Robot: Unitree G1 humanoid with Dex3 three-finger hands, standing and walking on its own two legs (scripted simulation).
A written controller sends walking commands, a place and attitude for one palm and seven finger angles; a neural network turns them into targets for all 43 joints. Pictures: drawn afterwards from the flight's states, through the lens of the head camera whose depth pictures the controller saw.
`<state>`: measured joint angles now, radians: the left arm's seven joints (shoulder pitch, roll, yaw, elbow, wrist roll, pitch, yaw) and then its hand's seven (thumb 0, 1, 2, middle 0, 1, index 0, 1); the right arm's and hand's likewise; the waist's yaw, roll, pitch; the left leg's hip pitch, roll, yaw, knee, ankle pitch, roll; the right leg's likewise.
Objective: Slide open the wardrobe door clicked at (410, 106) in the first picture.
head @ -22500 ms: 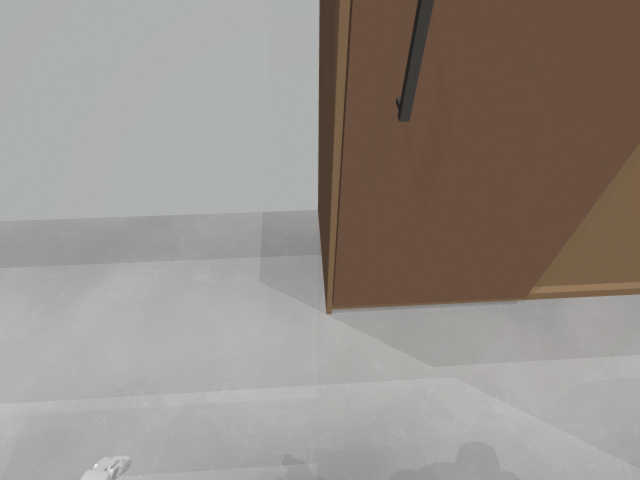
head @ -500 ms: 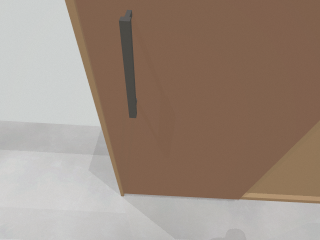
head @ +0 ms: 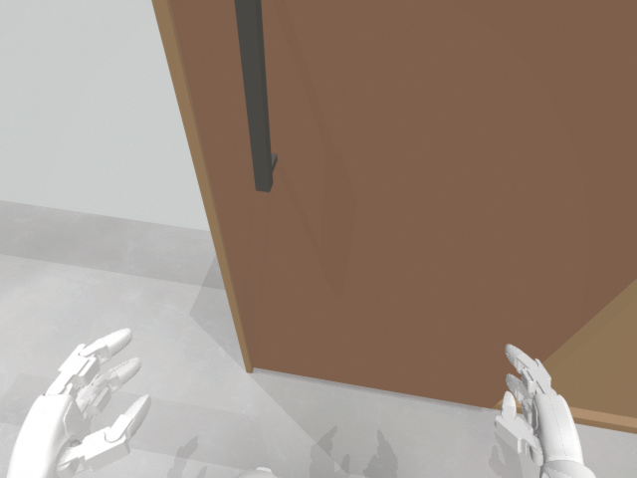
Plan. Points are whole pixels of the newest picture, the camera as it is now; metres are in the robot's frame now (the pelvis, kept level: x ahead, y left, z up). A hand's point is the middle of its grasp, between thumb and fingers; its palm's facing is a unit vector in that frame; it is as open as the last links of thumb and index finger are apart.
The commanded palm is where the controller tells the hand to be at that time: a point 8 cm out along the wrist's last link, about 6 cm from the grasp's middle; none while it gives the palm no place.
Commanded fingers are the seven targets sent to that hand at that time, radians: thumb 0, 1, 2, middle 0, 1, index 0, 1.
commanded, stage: raise the hand with hooked fingers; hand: left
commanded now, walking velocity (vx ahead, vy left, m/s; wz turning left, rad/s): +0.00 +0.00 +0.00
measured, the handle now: (261, 87) +0.48 +0.12 +0.25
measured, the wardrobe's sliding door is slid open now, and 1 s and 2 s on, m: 0.00 0.00 0.00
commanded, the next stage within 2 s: move the hooked fingers beside the handle in 1.60 s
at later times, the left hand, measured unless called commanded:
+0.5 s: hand (75, 295) +0.24 +0.26 +0.16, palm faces +0.03 -1.00 -0.08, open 12.1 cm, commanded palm +0.21 +0.31 +0.18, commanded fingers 0.00 -0.29 0.39 -0.28 -1.07 -0.28 -1.07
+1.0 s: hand out of the picture +0.27 +0.32 +0.26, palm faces +0.05 -0.99 -0.11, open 14.0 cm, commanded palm +0.24 +0.36 +0.27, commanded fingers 0.00 -0.50 0.30 -0.30 -1.20 -0.30 -1.20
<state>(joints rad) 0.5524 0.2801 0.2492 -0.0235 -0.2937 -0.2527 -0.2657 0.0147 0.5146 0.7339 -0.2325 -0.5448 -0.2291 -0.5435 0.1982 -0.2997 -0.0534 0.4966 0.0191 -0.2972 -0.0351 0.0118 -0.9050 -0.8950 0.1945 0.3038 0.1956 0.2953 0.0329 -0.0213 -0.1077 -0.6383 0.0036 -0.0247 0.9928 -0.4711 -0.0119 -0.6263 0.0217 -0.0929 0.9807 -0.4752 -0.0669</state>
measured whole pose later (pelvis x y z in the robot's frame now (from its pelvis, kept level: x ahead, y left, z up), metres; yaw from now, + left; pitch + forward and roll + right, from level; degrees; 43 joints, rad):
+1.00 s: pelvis +0.00 +0.05 +0.06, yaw +0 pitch -4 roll -1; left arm -0.13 0.51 0.42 -0.06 -0.34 0.32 -0.40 -0.01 -0.49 0.31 -0.30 -1.19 -0.30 -1.19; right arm 0.15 -0.22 0.13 0.65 0.07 -0.22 -0.11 0.01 -0.90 -0.89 0.20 0.30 0.20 0.30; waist 0.09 0.03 -0.01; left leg -0.19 -0.05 -0.01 0.53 -0.26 0.05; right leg -0.16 -0.01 -0.06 0.48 -0.24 0.00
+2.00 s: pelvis +0.02 +0.03 +0.06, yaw -1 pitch -3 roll -1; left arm -0.25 0.47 0.37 -0.01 -0.32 0.41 -0.35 -0.01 -0.51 0.30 -0.30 -1.20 -0.30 -1.20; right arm 0.14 -0.26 0.09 0.64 0.09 -0.16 -0.11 0.01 -0.90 -0.89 0.20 0.30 0.20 0.30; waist 0.06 0.04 -0.02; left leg -0.18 -0.02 -0.01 0.53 -0.29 0.03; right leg -0.17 0.01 -0.05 0.50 -0.27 -0.02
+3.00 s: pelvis +0.03 +0.01 +0.06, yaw -2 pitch -1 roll +0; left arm -0.46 0.41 0.31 0.26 -0.26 0.37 -0.23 -0.01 -0.50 0.30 -0.30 -1.20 -0.30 -1.20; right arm 0.21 -0.28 0.05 0.69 0.09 -0.09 -0.11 0.01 -0.90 -0.89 0.20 0.30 0.20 0.30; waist 0.00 0.05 -0.06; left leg -0.20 0.01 0.01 0.49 -0.28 0.00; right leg -0.20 0.04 -0.03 0.48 -0.27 -0.05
